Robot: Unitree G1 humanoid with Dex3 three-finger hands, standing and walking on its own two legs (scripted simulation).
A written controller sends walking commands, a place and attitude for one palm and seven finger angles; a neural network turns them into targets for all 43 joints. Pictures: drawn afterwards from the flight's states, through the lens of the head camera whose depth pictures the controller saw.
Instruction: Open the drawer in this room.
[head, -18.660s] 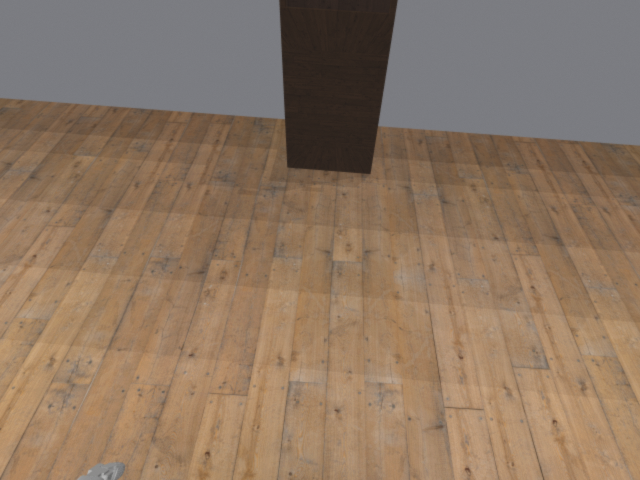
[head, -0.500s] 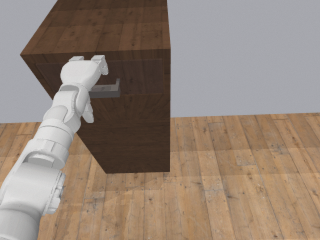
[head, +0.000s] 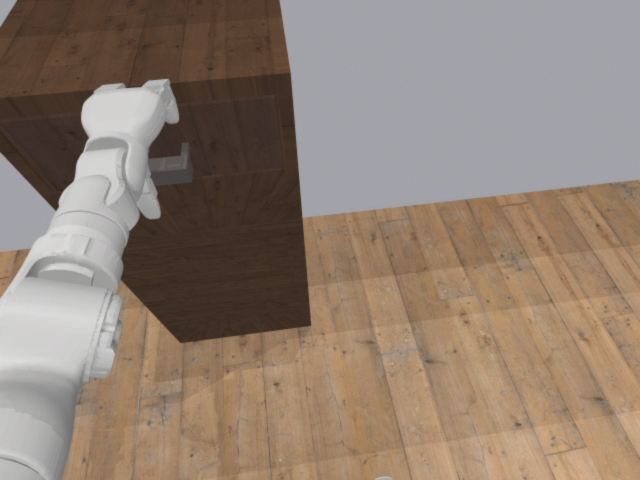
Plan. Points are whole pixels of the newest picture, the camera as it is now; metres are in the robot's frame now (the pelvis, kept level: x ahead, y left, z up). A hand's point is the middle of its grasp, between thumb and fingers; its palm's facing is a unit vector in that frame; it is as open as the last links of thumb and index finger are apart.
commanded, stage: move the hooked fingers above the handle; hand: left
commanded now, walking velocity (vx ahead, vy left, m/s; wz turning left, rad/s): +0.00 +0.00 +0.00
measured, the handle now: (154, 161) +0.56 +0.20 +0.05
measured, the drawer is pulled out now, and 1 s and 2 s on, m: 0.00 0.00 0.00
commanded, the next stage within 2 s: lower the fingers behind the handle in 0.38 s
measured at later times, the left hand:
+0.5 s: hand (143, 149) +0.52 +0.19 +0.11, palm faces +0.00 -0.01 -1.00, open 13.5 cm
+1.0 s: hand (145, 150) +0.52 +0.19 +0.11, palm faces +0.03 +0.00 -1.00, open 13.5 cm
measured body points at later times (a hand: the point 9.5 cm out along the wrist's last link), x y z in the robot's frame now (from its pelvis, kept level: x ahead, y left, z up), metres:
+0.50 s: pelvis +0.00 +0.00 +0.00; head +0.08 -0.01 +0.44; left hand +0.51 +0.19 +0.17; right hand +0.02 -0.27 -0.13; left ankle -0.01 +0.12 -0.73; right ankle +0.01 -0.12 -0.73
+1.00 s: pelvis -0.01 +0.00 -0.01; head +0.07 -0.01 +0.43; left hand +0.51 +0.19 +0.17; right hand +0.01 -0.28 -0.13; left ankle -0.01 +0.12 -0.73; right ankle +0.01 -0.12 -0.73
